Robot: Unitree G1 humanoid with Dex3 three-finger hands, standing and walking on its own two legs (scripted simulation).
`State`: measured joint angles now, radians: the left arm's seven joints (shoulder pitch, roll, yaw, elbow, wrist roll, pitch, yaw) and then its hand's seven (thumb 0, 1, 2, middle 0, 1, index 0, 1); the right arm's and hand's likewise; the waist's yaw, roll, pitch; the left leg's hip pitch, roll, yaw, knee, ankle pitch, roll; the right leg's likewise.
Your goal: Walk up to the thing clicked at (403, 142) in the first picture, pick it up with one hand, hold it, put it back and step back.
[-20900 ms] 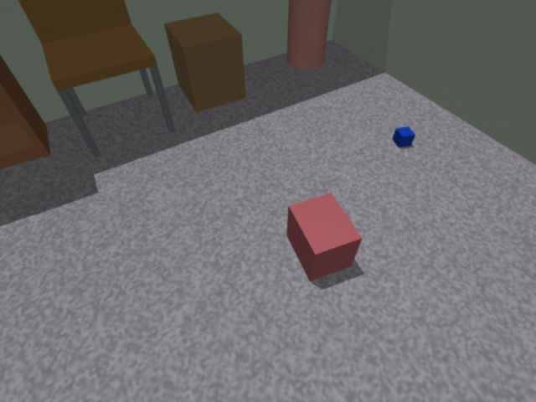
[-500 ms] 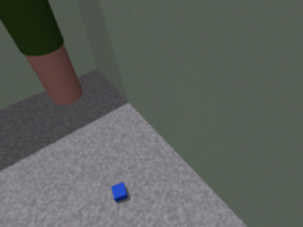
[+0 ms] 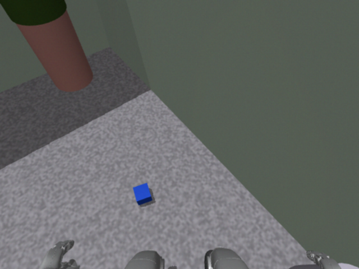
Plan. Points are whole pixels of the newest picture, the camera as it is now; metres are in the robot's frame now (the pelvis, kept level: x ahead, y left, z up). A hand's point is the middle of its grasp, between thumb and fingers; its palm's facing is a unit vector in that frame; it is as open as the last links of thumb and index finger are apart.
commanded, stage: walk up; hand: left
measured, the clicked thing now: (142, 194) +0.48 +0.21 -0.72
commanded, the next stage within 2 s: none
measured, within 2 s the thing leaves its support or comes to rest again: neither
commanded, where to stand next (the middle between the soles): +0.09 -0.03 m, yaw +0 degrees
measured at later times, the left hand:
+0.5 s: hand out of the picture +0.01 +0.26 -0.15, palm faces -0.10 -0.91 -0.39, open 7.4 cm
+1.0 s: hand out of the picture -0.15 +0.26 -0.16, palm faces +0.01 -0.95 -0.31, open 7.4 cm
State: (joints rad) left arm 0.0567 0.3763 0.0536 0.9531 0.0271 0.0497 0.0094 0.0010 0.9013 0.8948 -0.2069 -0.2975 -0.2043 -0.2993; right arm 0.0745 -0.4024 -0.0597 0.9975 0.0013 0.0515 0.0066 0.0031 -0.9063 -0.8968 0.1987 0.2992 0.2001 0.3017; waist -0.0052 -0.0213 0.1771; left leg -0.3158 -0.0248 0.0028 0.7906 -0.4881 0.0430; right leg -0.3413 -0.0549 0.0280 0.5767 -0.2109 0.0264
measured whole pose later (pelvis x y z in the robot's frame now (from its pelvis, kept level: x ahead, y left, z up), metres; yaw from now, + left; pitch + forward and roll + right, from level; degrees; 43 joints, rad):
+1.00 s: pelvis -0.25 +0.00 +0.01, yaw +0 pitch -2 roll -2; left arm 0.17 0.39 0.10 0.81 0.02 0.09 -0.01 0.00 0.90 0.89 -0.21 -0.30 -0.20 -0.30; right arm 0.19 -0.35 -0.04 0.86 -0.04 -0.01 -0.03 0.01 -0.90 -0.90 0.21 0.30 0.21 0.30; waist 0.01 -0.07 0.15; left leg -0.28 0.01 -0.01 0.57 -0.25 0.03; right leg -0.43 0.10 0.18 1.19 -0.44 0.00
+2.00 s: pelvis -0.26 -0.03 +0.00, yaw +2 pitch -3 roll +0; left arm 0.12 0.34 0.05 1.00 0.01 0.00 -0.01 0.00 0.90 0.89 -0.21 -0.30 -0.20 -0.30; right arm 0.17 -0.37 -0.03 1.01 -0.01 -0.01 0.00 0.01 -0.91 -0.90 0.20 0.30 0.20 0.30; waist 0.01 0.01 0.08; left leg -0.22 -0.01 -0.04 0.59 -0.31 0.00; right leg -0.26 -0.04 -0.01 0.58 -0.28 0.03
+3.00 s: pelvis -0.26 -0.05 +0.02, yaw +1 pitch -2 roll +0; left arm 0.11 0.35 0.00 1.14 0.01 -0.02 -0.01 0.00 0.90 0.90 -0.21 -0.30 -0.20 -0.30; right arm 0.12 -0.35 -0.01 1.15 -0.01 0.00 0.01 0.01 -0.90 -0.90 0.20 0.30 0.20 0.30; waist 0.00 0.00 0.06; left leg -0.10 0.01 -0.04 0.32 -0.18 -0.03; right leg -0.14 -0.02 -0.02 0.34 -0.16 0.01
